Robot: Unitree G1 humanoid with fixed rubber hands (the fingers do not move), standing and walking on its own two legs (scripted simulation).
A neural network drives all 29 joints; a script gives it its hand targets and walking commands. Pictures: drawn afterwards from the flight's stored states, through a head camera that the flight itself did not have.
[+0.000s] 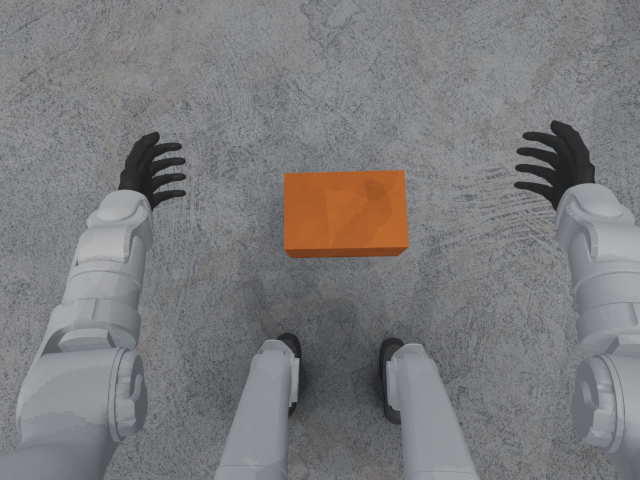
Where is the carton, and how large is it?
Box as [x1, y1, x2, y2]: [284, 170, 408, 257]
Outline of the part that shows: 403,170 284,173 284,249 291,257 398,255 408,246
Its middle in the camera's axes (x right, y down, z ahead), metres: +0.06 -0.05 +1.00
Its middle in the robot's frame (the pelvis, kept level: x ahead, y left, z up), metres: +0.54 -0.01 -0.60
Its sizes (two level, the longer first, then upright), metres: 0.291 0.188 0.156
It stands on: the floor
